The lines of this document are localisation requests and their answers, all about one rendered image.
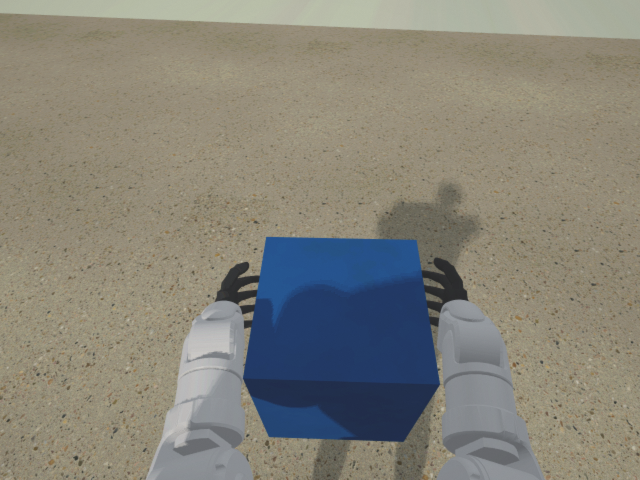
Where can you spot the robot right upper arm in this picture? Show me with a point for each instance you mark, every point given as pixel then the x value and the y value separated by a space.
pixel 468 467

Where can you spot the robot left upper arm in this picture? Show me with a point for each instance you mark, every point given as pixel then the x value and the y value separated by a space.
pixel 220 463

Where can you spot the carton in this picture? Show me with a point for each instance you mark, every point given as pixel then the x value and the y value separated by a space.
pixel 340 344

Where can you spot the robot left hand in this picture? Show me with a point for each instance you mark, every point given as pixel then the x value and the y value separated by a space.
pixel 230 286

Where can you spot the robot right hand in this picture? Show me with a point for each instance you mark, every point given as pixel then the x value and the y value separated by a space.
pixel 452 283

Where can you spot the robot left forearm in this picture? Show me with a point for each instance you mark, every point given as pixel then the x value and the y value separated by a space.
pixel 207 412

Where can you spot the robot right forearm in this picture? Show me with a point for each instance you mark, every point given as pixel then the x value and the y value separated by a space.
pixel 481 418

